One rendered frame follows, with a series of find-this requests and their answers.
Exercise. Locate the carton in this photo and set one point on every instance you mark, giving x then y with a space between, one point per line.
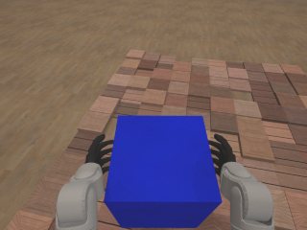
161 172

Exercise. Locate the right robot forearm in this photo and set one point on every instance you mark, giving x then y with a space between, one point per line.
251 202

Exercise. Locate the left robot forearm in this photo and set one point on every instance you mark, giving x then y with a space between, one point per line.
77 200

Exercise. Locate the right robot hand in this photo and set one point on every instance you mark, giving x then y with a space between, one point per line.
224 152

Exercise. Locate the left robot hand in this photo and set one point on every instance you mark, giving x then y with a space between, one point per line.
95 153

